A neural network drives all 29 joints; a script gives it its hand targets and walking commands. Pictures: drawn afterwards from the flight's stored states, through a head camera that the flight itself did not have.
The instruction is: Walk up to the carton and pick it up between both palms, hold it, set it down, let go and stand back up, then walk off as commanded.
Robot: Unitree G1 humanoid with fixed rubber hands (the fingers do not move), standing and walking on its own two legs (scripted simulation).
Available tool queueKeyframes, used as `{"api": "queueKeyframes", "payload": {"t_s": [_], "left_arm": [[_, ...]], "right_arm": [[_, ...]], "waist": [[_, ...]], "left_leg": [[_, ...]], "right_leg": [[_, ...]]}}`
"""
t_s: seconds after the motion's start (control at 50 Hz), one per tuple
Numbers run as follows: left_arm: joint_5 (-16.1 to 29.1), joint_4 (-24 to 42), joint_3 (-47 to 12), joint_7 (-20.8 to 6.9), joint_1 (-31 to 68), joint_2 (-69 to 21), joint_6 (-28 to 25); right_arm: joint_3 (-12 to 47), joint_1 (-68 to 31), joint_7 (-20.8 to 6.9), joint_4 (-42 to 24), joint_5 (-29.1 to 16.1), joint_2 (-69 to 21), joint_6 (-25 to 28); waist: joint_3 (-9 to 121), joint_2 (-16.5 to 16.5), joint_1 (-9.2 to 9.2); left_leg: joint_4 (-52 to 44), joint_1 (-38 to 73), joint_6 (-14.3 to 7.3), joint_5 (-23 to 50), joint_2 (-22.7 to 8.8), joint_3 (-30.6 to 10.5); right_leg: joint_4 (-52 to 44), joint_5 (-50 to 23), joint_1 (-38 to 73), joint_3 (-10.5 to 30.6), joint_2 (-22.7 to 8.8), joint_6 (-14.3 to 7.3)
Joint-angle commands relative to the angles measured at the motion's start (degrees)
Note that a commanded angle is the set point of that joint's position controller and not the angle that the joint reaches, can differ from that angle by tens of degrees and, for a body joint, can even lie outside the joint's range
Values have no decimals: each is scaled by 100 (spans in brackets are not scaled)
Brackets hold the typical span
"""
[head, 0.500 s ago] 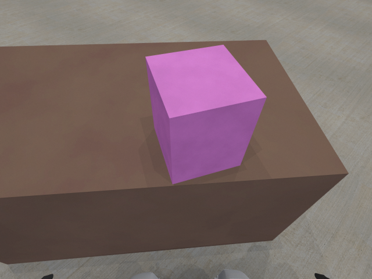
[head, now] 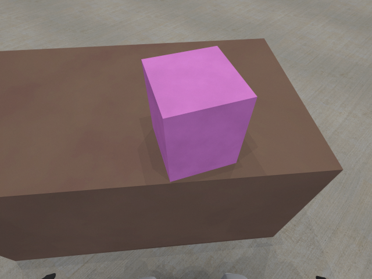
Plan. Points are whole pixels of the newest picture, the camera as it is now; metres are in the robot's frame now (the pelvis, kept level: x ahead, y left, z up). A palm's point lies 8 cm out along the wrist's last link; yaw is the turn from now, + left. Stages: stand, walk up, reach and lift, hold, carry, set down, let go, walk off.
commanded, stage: walk up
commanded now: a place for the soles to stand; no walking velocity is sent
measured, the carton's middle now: (193, 115) +0.50 -0.01 +0.04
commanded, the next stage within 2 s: reach and lift in 0.22 s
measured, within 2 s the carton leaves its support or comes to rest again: neither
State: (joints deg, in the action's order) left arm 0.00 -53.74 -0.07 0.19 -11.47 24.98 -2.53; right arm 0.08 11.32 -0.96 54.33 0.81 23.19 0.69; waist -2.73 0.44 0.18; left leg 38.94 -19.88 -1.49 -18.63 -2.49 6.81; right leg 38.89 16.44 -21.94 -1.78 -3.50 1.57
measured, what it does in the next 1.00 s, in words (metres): stands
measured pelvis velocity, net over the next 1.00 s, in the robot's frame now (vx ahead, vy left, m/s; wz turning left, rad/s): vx -0.03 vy -0.03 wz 0.00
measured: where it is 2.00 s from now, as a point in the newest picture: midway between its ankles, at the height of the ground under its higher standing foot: outside the picture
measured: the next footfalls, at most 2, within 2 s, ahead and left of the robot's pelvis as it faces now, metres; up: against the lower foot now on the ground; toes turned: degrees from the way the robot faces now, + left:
none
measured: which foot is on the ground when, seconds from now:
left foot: down 0.00-1.00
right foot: down 0.00-1.00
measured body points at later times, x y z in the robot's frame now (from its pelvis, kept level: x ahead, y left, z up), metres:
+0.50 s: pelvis -0.01 +0.00 -0.02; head +0.02 -0.02 +0.43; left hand +0.17 +0.28 -0.09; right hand +0.14 -0.29 -0.14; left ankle +0.02 +0.11 -0.72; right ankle +0.04 -0.14 -0.72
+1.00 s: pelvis -0.03 -0.03 +0.01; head -0.02 -0.05 +0.46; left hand +0.14 +0.24 -0.06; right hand +0.15 -0.31 -0.07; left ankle +0.02 +0.11 -0.72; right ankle +0.04 -0.14 -0.72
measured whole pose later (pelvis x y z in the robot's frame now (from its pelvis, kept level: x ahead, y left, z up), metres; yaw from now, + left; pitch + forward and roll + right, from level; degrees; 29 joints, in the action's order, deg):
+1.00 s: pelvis -0.03 -0.03 +0.01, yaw +0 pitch -1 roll +2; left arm 0.0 -25.6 0.7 5.1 -10.2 16.7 15.5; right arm -2.3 8.1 -6.7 39.6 0.8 21.3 6.3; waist -2.8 0.3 0.2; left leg 32.0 -18.5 -0.2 -12.2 -3.3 6.1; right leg 35.2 12.2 -21.9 -2.8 -2.3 0.2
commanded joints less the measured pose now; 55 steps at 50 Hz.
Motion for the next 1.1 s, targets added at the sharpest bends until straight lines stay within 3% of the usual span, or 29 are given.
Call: {"api": "queueKeyframes", "payload": {"t_s": [0.0,0.02,0.06,0.12,0.16,0.2,0.22,0.24,0.3,0.38,0.42,0.46,0.5,0.52,0.54,0.56,0.68,0.72,0.74,0.78,0.82,0.9,0.94,0.96,1.0,1.02,1.04,1.06,1.08], "left_arm": [[-58,30,295,52,366,1088,-60],[-13,5,264,50,183,1007,-53],[-21,10,282,69,315,964,-67],[-46,27,281,82,265,1073,-96],[-25,26,276,87,271,1081,-79],[-8,93,293,83,189,1010,-78],[43,1505,680,74,2199,936,1280],[-237,1805,679,184,2457,708,1884],[-364,2690,588,207,1983,429,2608],[-402,3619,698,214,1483,366,2939],[-460,3646,814,220,1168,311,2978],[-476,3748,829,273,657,132,2914],[-351,3682,820,268,602,41,2888],[-309,3603,920,246,492,103,2911],[-325,3534,872,232,531,105,2878],[-306,3571,791,268,470,13,2846],[-292,3685,935,330,546,-65,2666],[-315,3925,989,377,518,-82,2459],[-337,3822,1054,374,479,-70,2375],[-348,4118,1006,446,421,-148,2135],[-377,4228,939,536,555,-274,1918],[-345,4157,1000,593,590,-376,1477],[-314,4055,1027,612,408,-412,1373],[-233,3879,970,584,368,-475,1365],[-123,3927,1000,555,335,-507,1258],[12,4011,974,532,410,-457,1188],[141,4216,919,529,342,-378,1167],[305,4490,1030,505,377,-225,1190],[330,4484,1001,518,377,-261,1268]], "right_arm": [[-408,-572,32,-200,-37,1153,103],[-397,-540,30,-202,-79,1208,108],[-405,-520,39,-173,-11,1151,111],[-412,-575,49,-203,-50,1089,121],[-431,-513,45,-152,-80,1079,121],[-415,-441,74,-198,-49,1073,146],[-1200,-2452,-109,77,822,621,1079],[-1264,-2196,-276,217,1000,859,1116],[-1415,-1797,-409,-75,916,1295,1135],[-1417,-1306,-365,-362,420,1197,1014],[-1405,-1062,-361,-621,312,1142,1005],[-1351,-946,-412,-900,84,1236,1047],[-1226,-995,-476,-1218,49,1168,972],[-1182,-802,-443,-1379,42,999,886],[-1062,-819,-443,-1427,76,952,804],[-1119,-749,-455,-1325,64,1007,729],[-974,-495,-514,-1388,71,787,436],[-987,-343,-485,-1638,125,857,529],[-922,-401,-473,-1695,73,761,536],[-915,-238,-545,-1898,7,682,659],[-845,-296,-582,-2005,-98,757,724],[-784,-203,-581,-2259,-180,732,853],[-719,-204,-598,-2502,-221,681,892],[-747,-174,-572,-2418,-195,654,875],[-673,-191,-548,-2873,-205,483,887],[-651,-127,-493,-3042,-221,402,905],[-531,-46,-514,-3313,-365,355,929],[-439,13,-483,-3596,-430,61,891],[-414,153,-452,-3578,-400,59,793]], "waist": [[517,-40,-86],[753,-114,24],[700,-115,10],[787,144,39],[938,-173,-40],[907,-162,-27],[328,35,-197],[-237,432,-304],[0,481,-385],[834,395,-264],[827,310,-183],[1096,143,6],[1184,-408,156],[1158,-809,107],[1038,-884,208],[995,-727,67],[916,-572,42],[1072,-299,-25],[1078,-225,126],[1265,-13,99],[1137,282,-18],[1254,265,16],[1201,145,111],[1082,-16,23],[1091,-601,130],[1085,-1030,128],[1092,-1476,180],[1086,-1947,492],[960,-1850,395]], "left_leg": [[-1453,493,-265,-388,-776,-878],[-1452,558,-287,-328,-834,-919],[-1394,427,-264,307,-812,-846],[-1138,650,-184,571,-663,-665],[-1049,798,-187,882,-670,-607],[-1023,737,-226,1139,-714,-653],[-622,-787,254,-735,-94,-486],[-803,-1601,69,-1463,-327,-378],[-753,-1912,-116,-1529,-494,-297],[-636,-983,23,-395,-473,-414],[-780,-627,101,71,-321,-398],[-771,28,322,1245,-306,-629],[-756,280,307,1170,-147,-562],[-829,321,177,892,-77,-541],[-981,165,185,597,-57,-515],[-1148,220,193,498,-73,-527],[-1632,7,47,-16,22,-357],[-1818,-653,-74,-434,-154,-375],[-1940,-732,-90,-303,-133,-327],[-2055,-784,-81,-345,-159,-401],[-2303,-1367,-230,-743,-263,-351],[-2490,-2146,-469,-1007,-340,-316],[-2487,-2182,-452,-1061,-277,-245],[-2505,-1877,-440,-891,-204,-247],[-2219,-1484,-480,-776,-101,-279],[-1793,-660,-433,-458,98,-268],[-1071,890,-333,155,328,-421],[-552,2199,-150,701,660,-353],[-618,2529,-92,700,661,-371]], "right_leg": [[-756,-602,297,487,-234,-435],[-707,-635,484,386,-187,-432],[-775,-839,731,437,-286,-430],[-770,-1294,568,609,-385,-480],[-710,-1368,559,493,-377,-434],[-654,-1456,627,432,-359,-439],[-113,718,128,-406,477,-413],[421,601,675,-573,537,-390],[785,136,1268,-690,663,-304],[565,-553,1430,-671,684,-317],[255,-870,1696,-645,701,-355],[23,-1317,1649,-647,717,-393],[-290,-1273,1514,-550,661,-387],[-454,-1257,1613,-460,641,-361],[-521,-1017,1637,-411,604,-340],[-505,-1044,1746,-473,657,-323],[-849,-632,2111,-212,525,-171],[-592,-658,2697,-227,622,-99],[-640,-782,2960,-182,587,-93],[-642,-951,3063,-179,627,-83],[-484,-948,3560,-214,781,-12],[-312,-883,4294,-131,897,60],[-458,-490,4249,-1,854,49],[-638,-397,4101,55,804,38],[-939,224,3550,226,660,-60],[-1254,708,2698,413,417,-209],[-1873,1738,940,704,-65,-494],[-2532,2610,-585,994,-544,-744],[-2692,2581,-900,895,-525,-743]]}}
